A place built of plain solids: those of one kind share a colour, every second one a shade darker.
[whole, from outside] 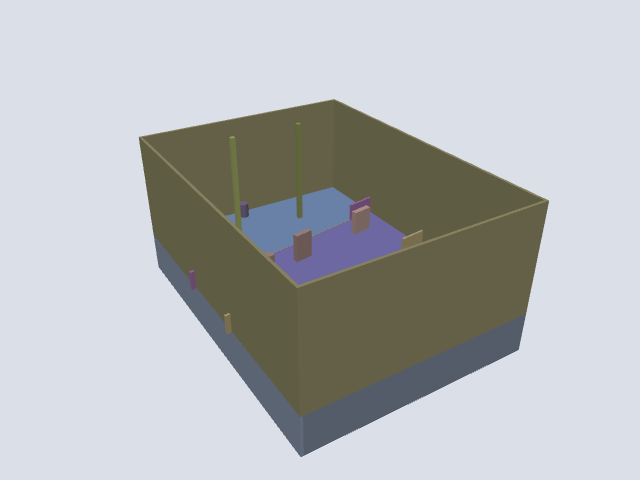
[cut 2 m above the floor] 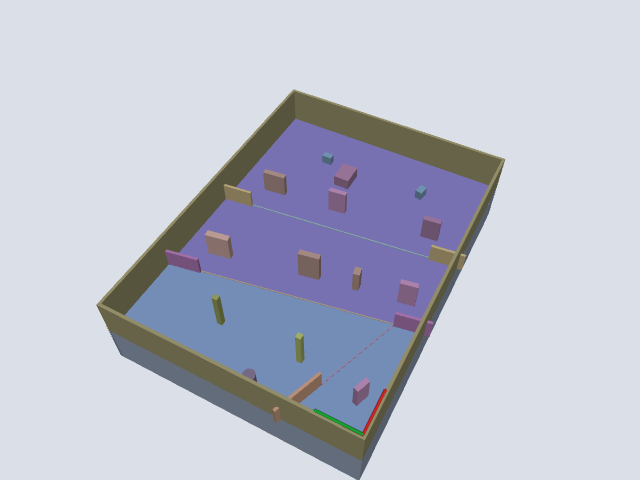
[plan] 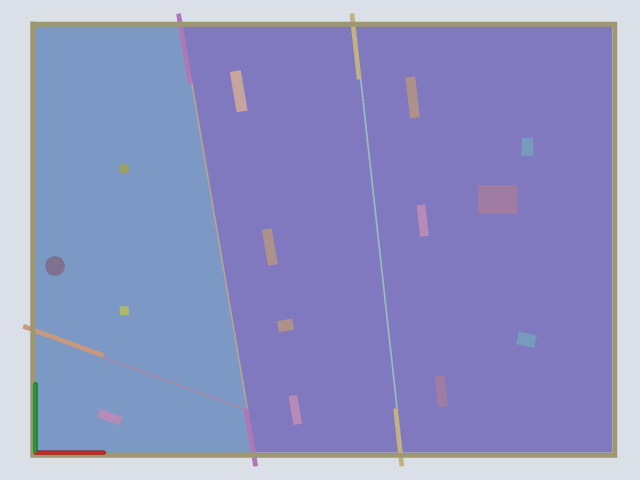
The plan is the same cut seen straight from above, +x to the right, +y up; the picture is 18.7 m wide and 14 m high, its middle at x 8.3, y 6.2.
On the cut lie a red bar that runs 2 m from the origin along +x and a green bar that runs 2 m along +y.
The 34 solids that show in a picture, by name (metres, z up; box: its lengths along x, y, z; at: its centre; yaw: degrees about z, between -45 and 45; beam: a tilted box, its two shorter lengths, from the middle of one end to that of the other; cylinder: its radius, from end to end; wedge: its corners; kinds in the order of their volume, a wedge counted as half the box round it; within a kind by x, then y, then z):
{
 "piece_1": {"wedge": [[4.28, 12.42, -2.3], [4.28, 12.42, 0.0], [6.39, 0.0, -2.3], [6.39, 0.0, 0.0], [16.82, 0.0, -2.3], [16.82, 0.0, 0.0], [16.82, 12.42, -2.3], [16.82, 12.42, 0.0]]},
 "deck_1": {"wedge": [[0.0, 0.0, -2.3], [0.0, 0.0, 0.0], [0.0, 12.42, -2.3], [0.0, 12.42, 0.0], [4.28, 12.42, -2.3], [4.28, 12.42, 0.0], [6.39, 0.0, -2.3], [6.39, 0.0, 0.0]]},
 "wall_1": {"box": [0.15, 12.72, 6.12], "at": [-0.07, 6.21, 3.01]},
 "wall_2": {"box": [4.43, 0.15, 6.12], "at": [2.06, 12.49, 3.01]},
 "wall_3": {"box": [6.54, 0.15, 6.12], "at": [3.12, -0.07, 3.01]},
 "wall_4": {"box": [12.69, 0.15, 6.12], "at": [10.62, 12.49, 3.01]},
 "wall_5": {"box": [10.57, 0.15, 6.12], "at": [11.68, -0.07, 3.01]},
 "wall_6": {"box": [0.15, 12.72, 6.12], "at": [16.89, 6.21, 3.01]},
 "wallfoot_1": {"box": [0.15, 12.42, 2.3], "at": [-0.07, 6.21, -1.15]},
 "wallfoot_2": {"box": [17.12, 0.15, 2.3], "at": [8.41, -0.07, -1.15]},
 "wallfoot_3": {"box": [17.12, 0.15, 2.3], "at": [8.41, 12.49, -1.15]},
 "wallfoot_4": {"box": [0.15, 12.42, 2.3], "at": [16.89, 6.21, -1.15]},
 "crate_1": {"box": [0.7, 0.26, 1.33], "at": [2.17, 1.04, 0.62], "yaw": -20.2},
 "crate_2": {"box": [0.26, 0.85, 1.52], "at": [7.58, 1.25, 0.71], "yaw": 9.7},
 "crate_3": {"box": [0.26, 0.93, 1.44], "at": [11.3, 6.76, 0.67], "yaw": 6.3},
 "crate_4": {"box": [0.29, 0.89, 1.35], "at": [11.84, 1.78, 0.63], "yaw": 6.3},
 "crate_5": {"box": [1.14, 0.85, 0.67], "at": [13.48, 7.38, 0.28]},
 "pallet_1": {"box": [0.33, 1.2, 1.45], "at": [5.93, 10.54, 0.67], "yaw": 9.7},
 "pallet_2": {"box": [0.29, 1.06, 1.66], "at": [6.84, 5.99, 0.78], "yaw": 9.7},
 "pallet_3": {"box": [0.46, 0.33, 1.27], "at": [7.29, 3.71, 0.58], "yaw": 9.7},
 "pallet_4": {"box": [0.29, 1.2, 1.32], "at": [11.0, 10.36, 0.61], "yaw": 6.3},
 "column_1": {"box": [0.26, 0.26, 6.12], "at": [2.59, 4.14, 3.01]},
 "column_2": {"box": [0.26, 0.26, 6.12], "at": [2.59, 8.28, 3.01]},
 "screen_live_1": {"box": [0.14, 2.07, 1.05], "at": [4.35, 11.78, 0.48], "yaw": 9.7},
 "screen_live_2": {"box": [0.14, 1.7, 1.05], "at": [6.28, 0.44, 0.48], "yaw": 9.7},
 "screen_like_1": {"box": [0.14, 1.94, 1.05], "at": [9.34, 11.85, 0.48], "yaw": 6.3},
 "screen_like_2": {"box": [0.14, 1.7, 1.05], "at": [10.59, 0.44, 0.48], "yaw": 6.3},
 "screen_like_deck_1": {"box": [2.51, 0.14, 1.05], "at": [0.82, 3.25, 0.48], "yaw": -20.2},
 "drum_1": {"cylinder": 0.29, "from": [0.57, 5.44, -0.05], "to": [0.57, 5.44, 0.87]},
 "carton_1": {"box": [0.54, 0.37, 0.55], "at": [14.32, 3.29, 0.23], "yaw": -11.9},
 "carton_2": {"box": [0.34, 0.53, 0.55], "at": [14.35, 8.92, 0.23], "yaw": -0.5},
 "kerb_live_1": {"box": [0.05, 12.6, 0.09], "at": [5.34, 6.21, -0.01], "yaw": 9.7},
 "kerb_like_1": {"box": [0.05, 12.5, 0.09], "at": [10.0, 6.21, -0.01], "yaw": 6.3},
 "kerb_like_deck_1": {"box": [6.59, 0.05, 0.09], "at": [3.09, 2.37, -0.01], "yaw": -20.2}
}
